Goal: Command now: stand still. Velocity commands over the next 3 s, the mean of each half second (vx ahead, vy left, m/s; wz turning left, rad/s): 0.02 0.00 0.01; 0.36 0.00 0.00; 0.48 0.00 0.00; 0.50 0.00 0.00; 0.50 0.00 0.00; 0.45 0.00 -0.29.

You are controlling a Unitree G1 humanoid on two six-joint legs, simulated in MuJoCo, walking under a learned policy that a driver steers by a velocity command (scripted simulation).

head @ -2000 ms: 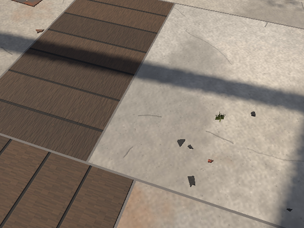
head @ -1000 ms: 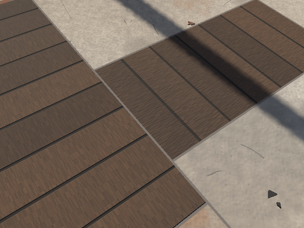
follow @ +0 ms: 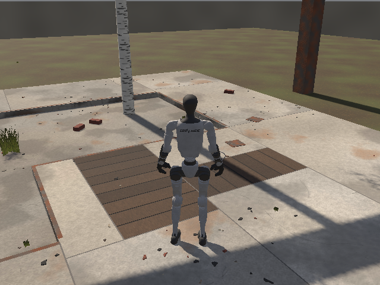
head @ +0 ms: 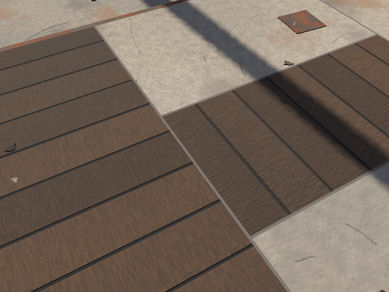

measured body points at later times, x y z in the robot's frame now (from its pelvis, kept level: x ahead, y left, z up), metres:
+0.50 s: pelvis +0.01 -0.02 +0.00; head +0.01 -0.02 +0.45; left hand +0.11 +0.23 -0.12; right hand +0.09 -0.28 -0.13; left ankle +0.00 +0.13 -0.73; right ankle -0.01 -0.11 -0.73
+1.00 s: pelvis +0.16 +0.06 +0.02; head +0.17 +0.08 +0.46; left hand +0.31 +0.32 -0.10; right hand +0.16 -0.20 -0.11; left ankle +0.10 +0.15 -0.73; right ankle +0.25 -0.11 -0.66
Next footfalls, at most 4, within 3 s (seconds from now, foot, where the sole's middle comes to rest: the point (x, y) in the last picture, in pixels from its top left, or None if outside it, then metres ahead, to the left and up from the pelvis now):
0.76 left None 0.14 0.15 -0.77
1.26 right None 0.49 -0.08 -0.77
1.80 left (164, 220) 0.79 0.15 -0.77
2.34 right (223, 162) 1.08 -0.09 -0.77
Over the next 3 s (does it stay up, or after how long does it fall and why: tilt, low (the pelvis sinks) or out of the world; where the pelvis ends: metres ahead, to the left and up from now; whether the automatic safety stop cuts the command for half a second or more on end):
stays up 1.26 0.04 0.00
